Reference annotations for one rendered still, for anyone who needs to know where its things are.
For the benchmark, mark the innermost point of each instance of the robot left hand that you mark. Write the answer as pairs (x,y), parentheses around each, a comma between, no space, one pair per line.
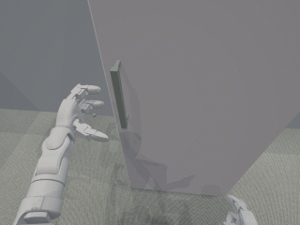
(70,110)

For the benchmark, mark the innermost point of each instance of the fridge door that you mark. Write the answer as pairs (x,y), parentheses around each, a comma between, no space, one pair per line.
(207,85)

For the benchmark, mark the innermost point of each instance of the robot right hand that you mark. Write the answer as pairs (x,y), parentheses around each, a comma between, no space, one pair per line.
(245,217)

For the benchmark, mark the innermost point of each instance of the robot left forearm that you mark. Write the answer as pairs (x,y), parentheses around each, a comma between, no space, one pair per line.
(43,201)

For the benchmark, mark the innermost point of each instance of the handle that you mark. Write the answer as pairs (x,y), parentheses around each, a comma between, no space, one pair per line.
(118,93)

